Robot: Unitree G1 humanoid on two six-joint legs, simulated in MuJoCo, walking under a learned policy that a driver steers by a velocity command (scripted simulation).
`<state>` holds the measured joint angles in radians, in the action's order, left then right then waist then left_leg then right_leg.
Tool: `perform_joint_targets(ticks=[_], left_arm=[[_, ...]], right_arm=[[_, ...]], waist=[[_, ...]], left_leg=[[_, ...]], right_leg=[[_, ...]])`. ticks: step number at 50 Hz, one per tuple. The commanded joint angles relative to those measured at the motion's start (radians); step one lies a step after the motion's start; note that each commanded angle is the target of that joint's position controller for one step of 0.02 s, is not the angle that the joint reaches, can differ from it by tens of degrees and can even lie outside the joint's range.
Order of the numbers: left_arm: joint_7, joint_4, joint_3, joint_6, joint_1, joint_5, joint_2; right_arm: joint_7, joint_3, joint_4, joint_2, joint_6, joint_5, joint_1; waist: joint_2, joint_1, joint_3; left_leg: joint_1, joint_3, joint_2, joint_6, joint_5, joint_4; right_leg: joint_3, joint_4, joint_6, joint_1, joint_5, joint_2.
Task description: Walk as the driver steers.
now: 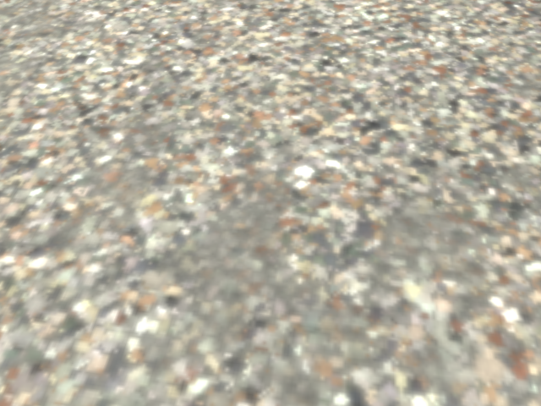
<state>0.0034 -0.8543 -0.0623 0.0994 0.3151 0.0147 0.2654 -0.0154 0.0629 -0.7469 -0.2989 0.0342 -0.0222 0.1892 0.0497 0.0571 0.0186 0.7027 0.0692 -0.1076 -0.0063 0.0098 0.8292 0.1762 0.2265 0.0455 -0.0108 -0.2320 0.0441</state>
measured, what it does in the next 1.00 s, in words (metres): walks ahead, turning left: left foot, then right foot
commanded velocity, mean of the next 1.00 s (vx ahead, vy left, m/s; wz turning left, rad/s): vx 0.37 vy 0.00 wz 0.41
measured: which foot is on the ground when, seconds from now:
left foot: up 0.00-0.18, down 0.20-0.66, up 0.68-0.96, down 0.98-1.00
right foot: down 0.00-0.20, up 0.22-0.64, down 0.66-1.00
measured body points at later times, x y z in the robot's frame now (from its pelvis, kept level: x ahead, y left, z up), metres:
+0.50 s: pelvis +0.28 +0.06 +0.00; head +0.32 +0.08 +0.45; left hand +0.41 +0.37 -0.09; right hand +0.43 -0.20 -0.10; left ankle +0.24 +0.13 -0.74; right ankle +0.49 -0.08 -0.68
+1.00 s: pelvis +0.47 +0.07 -0.01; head +0.49 +0.08 +0.44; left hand +0.48 +0.35 -0.13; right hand +0.71 -0.11 -0.12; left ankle +0.44 +0.21 -0.75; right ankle +0.56 -0.01 -0.74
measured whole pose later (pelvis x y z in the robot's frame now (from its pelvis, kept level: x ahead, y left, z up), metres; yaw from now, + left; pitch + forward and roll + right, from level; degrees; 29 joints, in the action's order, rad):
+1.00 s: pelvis +0.47 +0.07 -0.01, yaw +25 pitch +0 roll -1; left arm 0.03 -0.83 -0.02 0.03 0.16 0.01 0.23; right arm 0.03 0.04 -0.69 -0.26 -0.04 0.02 0.20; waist 0.02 0.01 0.04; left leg 0.30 0.07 -0.04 -0.03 -0.23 0.53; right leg 0.03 0.49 0.02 -0.30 -0.19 0.03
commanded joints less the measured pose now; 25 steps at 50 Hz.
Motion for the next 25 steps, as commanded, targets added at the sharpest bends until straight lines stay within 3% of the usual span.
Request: perform_joint_targets(ticks=[1, 4, 6, 8, 9, 10, 11, 12, 13, 14, 15, 16, 17, 19, 22, 25], left_arm=[[-0.012, 0.053, -0.038, 0.006, -0.035, -0.009, 0.167], [-0.014, 0.029, -0.046, -0.021, 0.006, -0.023, 0.186], [-0.019, 0.030, -0.052, -0.038, -0.007, -0.030, 0.206], [-0.030, 0.039, -0.060, -0.053, -0.026, -0.034, 0.235], [-0.034, 0.043, -0.059, -0.059, -0.045, -0.037, 0.236], [-0.037, 0.057, -0.047, -0.051, -0.042, -0.026, 0.210], [-0.020, 0.110, 0.001, -0.024, 0.054, 0.010, 0.054], [-0.001, 0.121, -0.003, 0.018, -0.024, -0.019, 0.120], [0.010, 0.155, -0.017, 0.040, -0.126, -0.057, 0.167], [0.007, 0.164, -0.010, 0.051, -0.147, -0.051, 0.155], [0.000, 0.155, -0.014, 0.052, -0.149, -0.025, 0.154], [-0.001, 0.149, -0.022, 0.042, -0.130, -0.013, 0.166], [0.000, 0.150, -0.025, 0.029, -0.114, -0.008, 0.164], [-0.003, 0.152, -0.018, 0.008, -0.110, 0.001, 0.134], [-0.004, 0.184, 0.000, -0.001, -0.219, 0.003, 0.093], [0.008, 0.208, 0.008, 0.007, -0.323, -0.009, 0.081]], right_arm=[[-0.020, -0.006, 0.098, -0.014, 0.014, 0.002, -0.106], [-0.039, -0.006, 0.146, -0.019, 0.013, 0.001, -0.170], [-0.049, 0.003, 0.167, -0.037, 0.010, 0.001, -0.161], [-0.049, 0.030, 0.157, -0.084, 0.003, 0.000, -0.050], [-0.040, 0.057, 0.126, -0.130, 0.001, -0.001, 0.090], [-0.020, 0.091, 0.089, -0.202, -0.009, -0.002, 0.251], [-0.009, 0.105, 0.090, -0.308, -0.005, -0.007, 0.227], [-0.013, 0.082, 0.122, -0.240, 0.010, 0.001, 0.261], [-0.015, 0.067, 0.113, -0.186, 0.021, 0.009, 0.230], [-0.014, 0.059, 0.116, -0.161, 0.027, 0.005, 0.172], [-0.013, 0.051, 0.127, -0.134, 0.028, 0.006, 0.104], [-0.009, 0.041, 0.145, -0.108, 0.029, 0.018, 0.064], [-0.006, 0.040, 0.154, -0.107, 0.029, 0.021, 0.048], [0.004, 0.044, 0.149, -0.125, 0.033, 0.014, 0.051], [0.024, 0.055, 0.133, -0.157, 0.027, 0.007, 0.084], [0.031, 0.057, 0.116, -0.164, 0.016, 0.003, 0.128]], waist=[[-0.076, 0.014, 0.065], [-0.077, 0.030, 0.082], [-0.102, 0.001, 0.055], [-0.143, -0.075, -0.032], [-0.131, -0.158, -0.106], [-0.055, -0.234, -0.195], [0.213, -0.110, -0.260], [0.111, -0.174, -0.408], [0.062, -0.191, -0.273], [-0.014, -0.147, -0.172], [-0.052, -0.103, -0.110], [-0.037, -0.068, -0.089], [-0.025, -0.048, -0.081], [-0.028, -0.035, -0.062], [-0.007, -0.067, -0.026], [0.025, -0.116, -0.022]], left_leg=[[-0.020, -0.051, 0.000, 0.016, 0.078, -0.123], [0.030, -0.087, 0.015, 0.046, -0.008, -0.186], [-0.029, -0.134, 0.056, 0.079, -0.102, -0.204], [-0.201, -0.189, 0.132, 0.123, -0.201, -0.195], [-0.404, -0.191, 0.171, 0.157, -0.162, -0.252], [-0.710, -0.050, 0.109, 0.208, -0.127, -0.292], [-1.049, 0.503, -0.151, 0.390, -0.233, -0.357], [-1.131, 0.772, -0.231, 0.450, -0.335, -0.497], [-1.050, 0.624, -0.202, 0.392, -0.282, -0.524], [-0.902, 0.495, -0.155, 0.353, -0.194, -0.524], [-0.762, 0.404, -0.117, 0.326, -0.084, -0.533], [-0.666, 0.347, -0.091, 0.318, 0.010, -0.554], [-0.607, 0.328, -0.078, 0.320, 0.050, -0.575], [-0.522, 0.269, -0.060, 0.323, 0.123, -0.595], [-0.440, 0.183, 0.001, 0.280, 0.085, -0.599], [-0.412, 0.175, 0.031, 0.232, -0.035, -0.579]], right_leg=[[-0.050, -0.102, 0.118, -0.037, 0.336, -0.285], [-0.026, -0.043, 0.107, 0.093, 0.432, -0.323], [0.003, 0.045, 0.086, 0.139, 0.676, -0.331], [0.028, 0.241, 0.063, 0.147, 0.991, -0.322], [0.048, 0.431, 0.037, 0.078, 0.994, -0.294], [0.049, 0.712, -0.005, -0.144, 0.738, -0.252], [-0.015, 1.074, -0.070, -0.616, -0.256, -0.038], [-0.260, 1.201, -0.061, -0.738, -0.371, -0.003], [-0.283, 1.182, -0.039, -0.817, -0.279, -0.057], [-0.274, 1.089, -0.027, -0.796, -0.191, -0.100], [-0.267, 0.997, -0.033, -0.738, -0.147, -0.131], [-0.272, 0.950, -0.041, -0.664, -0.115, -0.151], [-0.270, 0.916, -0.054, -0.623, -0.100, -0.153], [-0.246, 0.824, -0.089, -0.597, -0.071, -0.151], [-0.224, 0.596, -0.122, -0.569, 0.120, -0.119], [-0.216, 0.392, -0.125, -0.482, 0.303, -0.065]])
